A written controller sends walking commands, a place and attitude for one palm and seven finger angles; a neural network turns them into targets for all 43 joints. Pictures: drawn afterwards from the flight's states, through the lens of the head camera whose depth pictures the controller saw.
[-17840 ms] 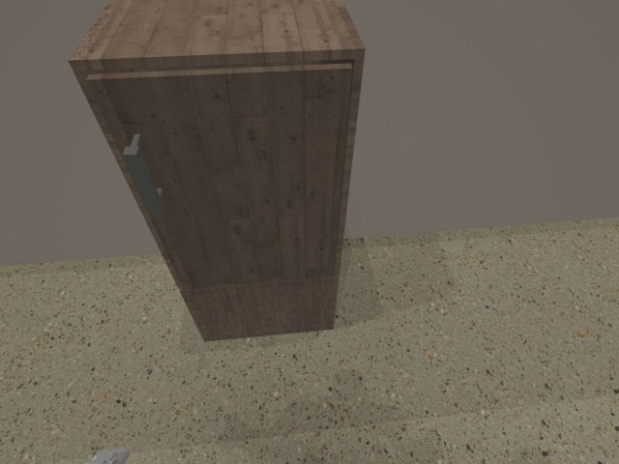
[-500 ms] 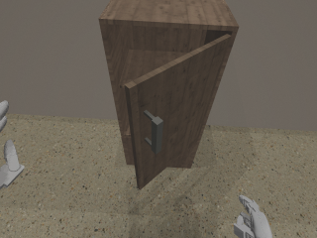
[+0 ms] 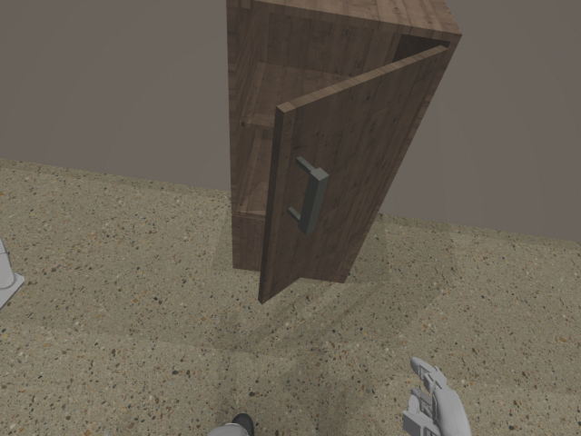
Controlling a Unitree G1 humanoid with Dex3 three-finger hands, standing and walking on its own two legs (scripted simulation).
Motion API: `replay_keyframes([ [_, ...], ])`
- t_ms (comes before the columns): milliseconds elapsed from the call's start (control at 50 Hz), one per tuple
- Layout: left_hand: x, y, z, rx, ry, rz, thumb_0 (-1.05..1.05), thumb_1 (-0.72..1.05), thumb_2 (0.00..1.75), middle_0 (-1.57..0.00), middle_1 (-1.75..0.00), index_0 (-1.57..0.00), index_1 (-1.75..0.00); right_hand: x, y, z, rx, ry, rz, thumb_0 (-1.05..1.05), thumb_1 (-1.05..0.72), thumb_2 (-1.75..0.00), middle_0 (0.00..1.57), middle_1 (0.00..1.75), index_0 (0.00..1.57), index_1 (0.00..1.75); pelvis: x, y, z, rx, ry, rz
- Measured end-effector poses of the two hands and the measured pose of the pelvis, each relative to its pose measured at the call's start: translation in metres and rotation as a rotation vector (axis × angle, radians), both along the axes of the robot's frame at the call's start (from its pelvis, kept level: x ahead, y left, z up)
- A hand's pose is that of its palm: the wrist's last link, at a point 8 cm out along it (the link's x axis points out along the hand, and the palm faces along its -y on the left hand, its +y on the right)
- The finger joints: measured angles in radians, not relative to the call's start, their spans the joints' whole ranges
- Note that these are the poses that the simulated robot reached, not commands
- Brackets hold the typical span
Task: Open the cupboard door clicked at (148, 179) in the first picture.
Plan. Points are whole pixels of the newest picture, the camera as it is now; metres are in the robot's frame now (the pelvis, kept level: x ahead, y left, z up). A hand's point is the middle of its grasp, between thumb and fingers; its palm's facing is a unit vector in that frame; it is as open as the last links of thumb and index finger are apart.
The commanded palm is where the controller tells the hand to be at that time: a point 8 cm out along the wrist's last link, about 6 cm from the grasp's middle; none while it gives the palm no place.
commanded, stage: stop stepping back and stand still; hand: left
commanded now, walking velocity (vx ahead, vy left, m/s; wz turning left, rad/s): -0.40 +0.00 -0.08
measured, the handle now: (304, 196) +0.49 +0.02 +0.02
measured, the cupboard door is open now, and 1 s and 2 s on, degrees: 45 45 45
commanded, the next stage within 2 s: none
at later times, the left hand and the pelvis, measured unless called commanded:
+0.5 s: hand (29, 407) +0.11 +0.22 +0.17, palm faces +0.32 -0.83 -0.46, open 7.4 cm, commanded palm +0.04 +0.27 +0.18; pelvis -0.13 -0.02 -0.01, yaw -5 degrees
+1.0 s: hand out of the picture +0.04 +0.23 +0.18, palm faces +0.41 -0.77 -0.49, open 7.4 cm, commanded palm -0.01 +0.27 +0.18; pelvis -0.16 -0.02 -0.01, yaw -2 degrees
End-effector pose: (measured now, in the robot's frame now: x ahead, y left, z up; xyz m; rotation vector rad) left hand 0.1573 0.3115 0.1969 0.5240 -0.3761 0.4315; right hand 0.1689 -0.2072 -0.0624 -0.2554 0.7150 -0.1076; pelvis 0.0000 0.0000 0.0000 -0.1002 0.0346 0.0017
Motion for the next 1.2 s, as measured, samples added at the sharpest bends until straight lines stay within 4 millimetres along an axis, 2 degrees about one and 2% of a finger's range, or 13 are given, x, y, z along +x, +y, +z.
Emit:
replay_keyframes([
  [80, -0.007, -0.018, -0.008, -0.055, 0.02, -0.069, 0.01, 0.89, 0.9, -0.2, -0.3, -0.2, -0.3, -0.016, -0.002, 0.004, 0.007, -0.029, 0.016, 0.02, -0.9, -0.9, 0.2, 0.3, 0.21, 0.3, -0.025, -0.006, 0.001, 0.005, 0.04, -0.027],
  [140, -0.017, -0.036, -0.013, -0.013, 0.031, -0.139, 0.01, 0.89, 0.9, -0.2, -0.3, -0.2, -0.3, -0.033, -0.012, -0.002, 0.016, -0.058, 0.013, 0.01, -0.9, -0.9, 0.2, 0.3, 0.21, 0.3, -0.05, -0.014, -0.009, 0.044, 0.05, -0.073],
  [220, -0.033, -0.056, -0.009, 0.058, 0.042, -0.24, 0.01, 0.89, 0.9, -0.21, -0.3, -0.21, -0.3, -0.073, -0.033, -0.014, -0.002, -0.02, -0.05, 0.01, -0.9, -0.9, 0.2, 0.3, 0.21, 0.3, -0.072, -0.015, -0.015, 0.049, -0.002, -0.111],
  [320, -0.046, -0.049, 0.003, 0.094, -0.015, -0.245, 0.01, 0.89, 0.9, -0.21, -0.3, -0.21, -0.3, -0.127, -0.058, -0.015, -0.051, -0.001, -0.186, 0.02, -0.9, -0.9, 0.2, 0.3, 0.21, 0.3, -0.068, -0.011, -0.019, 0.067, -0.048, -0.127],
  [420, -0.049, -0.036, -0.003, 0.015, 0.013, -0.156, 0.01, 0.89, 0.9, -0.21, -0.3, -0.21, -0.3, -0.173, -0.067, -0.014, -0.049, -0.008, -0.238, 0.02, -0.91, -0.9, 0.2, 0.3, 0.21, 0.3, -0.099, -0.011, -0.011, 0.084, -0.088, -0.112],
  [520, -0.094, -0.053, -0.011, 0.031, 0.128, -0.158, 0.01, 0.89, 0.9, -0.21, -0.3, -0.21, -0.3, -0.21, -0.069, -0.017, -0.008, 0.011, -0.227, 0.02, -0.91, -0.9, 0.2, 0.3, 0.21, 0.3, -0.132, -0.019, -0.007, 0.097, -0.095, -0.084],
  [620, -0.141, -0.064, 0.002, 0.05, 0.106, -0.176, 0.01, 0.89, 0.9, -0.21, -0.3, -0.21, -0.3, -0.235, -0.071, -0.019, -0.02, 0.108, -0.204, 0.02, -0.9, -0.9, 0.2, 0.3, 0.21, 0.3, -0.145, -0.023, 0.003, 0.133, -0.049, -0.109],
  [720, -0.147, -0.039, 0.006, 0.033, 0.054, -0.052, 0.01, 0.89, 0.9, -0.21, -0.3, -0.21, -0.3, -0.238, -0.07, -0.016, -0.04, 0.076, -0.187, 0.02, -0.9, -0.9, 0.2, 0.3, 0.21, 0.3, -0.158, -0.019, 0.007, 0.141, -0.022, -0.08],
  [820, -0.149, -0.024, -0.01, -0.027, 0.068, -0.006, 0.01, 0.89, 0.9, -0.21, -0.3, -0.21, -0.3, -0.227, -0.061, -0.017, -0.048, 0.005, -0.171, 0.02, -0.9, -0.9, 0.2, 0.3, 0.21, 0.3, -0.169, -0.004, -0.002, 0.122, -0.035, -0.058],
  [880, -0.152, -0.029, -0.016, -0.021, 0.1, -0.027, 0.01, 0.89, 0.9, -0.21, -0.3, -0.21, -0.3, -0.222, -0.049, -0.016, -0.011, -0.027, -0.162, 0.02, -0.91, -0.9, 0.2, 0.3, 0.21, 0.3, -0.17, -0.005, -0.003, 0.133, -0.056, -0.055],
  [1000, -0.155, -0.045, -0.002, 0.066, 0.099, -0.035, 0.01, 0.89, 0.9, -0.21, -0.3, -0.21, -0.3, -0.213, -0.034, -0.029, 0.078, -0.016, -0.109, 0.02, -0.9, -0.9, 0.2, 0.3, 0.21, 0.3, -0.164, -0.02, -0.006, 0.127, -0.064, -0.044],
  [1100, -0.148, -0.056, -0.005, 0.081, 0.123, -0.011, 0.01, 0.89, 0.9, -0.21, -0.3, -0.21, -0.3, -0.203, -0.044, -0.048, 0.103, 0.054, -0.084, 0.02, -0.9, -0.9, 0.2, 0.3, 0.21, 0.3, -0.163, -0.031, -0.011, 0.115, -0.062, -0.038],
  [1200, -0.139, -0.062, -0.016, 0.029, 0.202, -0.011, 0.01, 0.89, 0.9, -0.21, -0.3, -0.21, -0.3, -0.2, -0.064, -0.038, 0.074, 0.085, -0.108, 0.02, -0.9, -0.9, 0.2, 0.3, 0.21, 0.3, -0.157, -0.036, 0.001, 0.136, -0.052, -0.049],
])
